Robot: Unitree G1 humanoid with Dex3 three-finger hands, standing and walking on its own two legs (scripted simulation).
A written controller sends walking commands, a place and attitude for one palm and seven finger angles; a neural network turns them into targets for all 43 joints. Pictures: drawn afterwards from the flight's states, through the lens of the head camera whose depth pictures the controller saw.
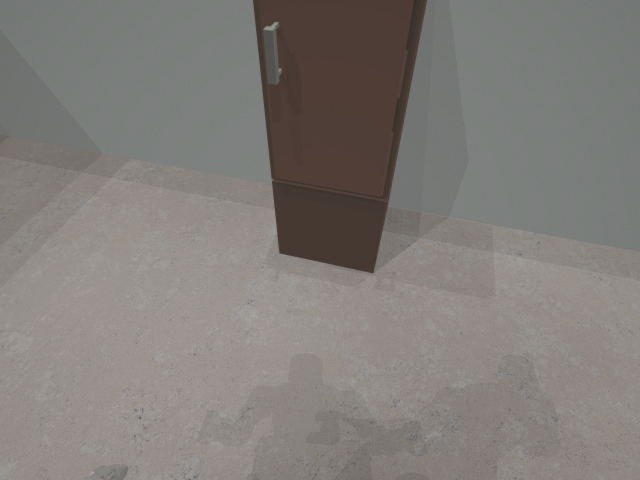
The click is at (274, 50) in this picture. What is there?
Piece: cupboard door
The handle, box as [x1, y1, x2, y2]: [263, 22, 281, 84]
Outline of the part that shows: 278,22 274,22 270,26 266,26 263,29 268,83 273,84 277,83 279,80 278,76 281,72 281,69 278,68 275,35 275,30 278,27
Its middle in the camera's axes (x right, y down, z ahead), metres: -0.12 -0.46 +0.96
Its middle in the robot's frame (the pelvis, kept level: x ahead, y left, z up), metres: +1.03 +0.18 +0.08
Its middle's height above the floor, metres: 0.85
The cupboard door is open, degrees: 0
